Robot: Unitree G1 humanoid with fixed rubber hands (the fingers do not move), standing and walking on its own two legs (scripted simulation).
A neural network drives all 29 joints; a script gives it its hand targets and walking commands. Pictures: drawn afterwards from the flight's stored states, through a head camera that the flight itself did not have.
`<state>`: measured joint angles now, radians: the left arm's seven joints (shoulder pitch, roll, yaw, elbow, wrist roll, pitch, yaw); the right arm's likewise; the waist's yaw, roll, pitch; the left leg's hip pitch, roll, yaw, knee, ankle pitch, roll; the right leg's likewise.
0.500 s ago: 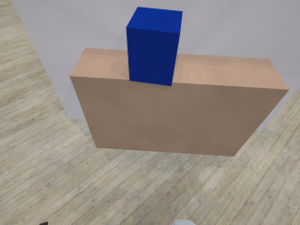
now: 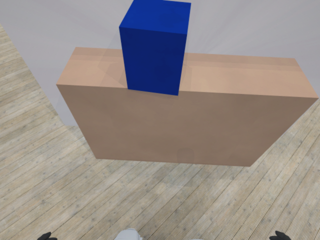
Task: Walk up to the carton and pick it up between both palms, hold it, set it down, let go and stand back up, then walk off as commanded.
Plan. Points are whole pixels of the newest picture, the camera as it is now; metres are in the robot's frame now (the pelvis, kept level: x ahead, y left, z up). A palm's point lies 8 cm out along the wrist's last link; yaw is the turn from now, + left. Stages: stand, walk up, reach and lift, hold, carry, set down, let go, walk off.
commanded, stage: walk off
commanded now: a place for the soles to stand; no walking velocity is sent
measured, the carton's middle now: (157, 48) +0.73 +0.03 +0.05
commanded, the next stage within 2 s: stand in 0.96 s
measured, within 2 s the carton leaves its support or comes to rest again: neither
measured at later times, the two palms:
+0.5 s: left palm out of the picture +0.04 +0.31 -0.10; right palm out of the picture +0.05 -0.32 -0.10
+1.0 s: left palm out of the picture +0.03 +0.31 -0.10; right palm out of the picture +0.04 -0.32 -0.10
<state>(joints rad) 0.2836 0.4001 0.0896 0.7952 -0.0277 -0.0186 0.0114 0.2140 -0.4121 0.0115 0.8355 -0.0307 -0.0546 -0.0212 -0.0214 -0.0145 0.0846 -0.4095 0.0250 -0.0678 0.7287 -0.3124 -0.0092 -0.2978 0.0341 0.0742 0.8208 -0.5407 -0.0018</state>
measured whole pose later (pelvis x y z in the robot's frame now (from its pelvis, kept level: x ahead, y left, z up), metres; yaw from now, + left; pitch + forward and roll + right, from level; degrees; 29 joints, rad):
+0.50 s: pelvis -0.05 -0.01 -0.01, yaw +0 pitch -4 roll +0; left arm 0.27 0.40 0.09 0.80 -0.03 -0.02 0.00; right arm 0.19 -0.41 0.01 0.85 -0.03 -0.04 0.00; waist -0.02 -0.01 0.09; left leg -0.42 0.02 -0.06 0.73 -0.26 -0.02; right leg -0.30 0.02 0.07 0.79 -0.43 0.00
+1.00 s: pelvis -0.05 -0.01 -0.01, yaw +0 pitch -4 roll +0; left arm 0.27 0.40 0.09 0.80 -0.03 -0.02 -0.01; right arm 0.19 -0.41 0.01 0.85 -0.03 -0.04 0.00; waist -0.02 -0.01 0.09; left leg -0.42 0.02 -0.06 0.73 -0.24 -0.02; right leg -0.30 0.01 0.07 0.79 -0.43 0.00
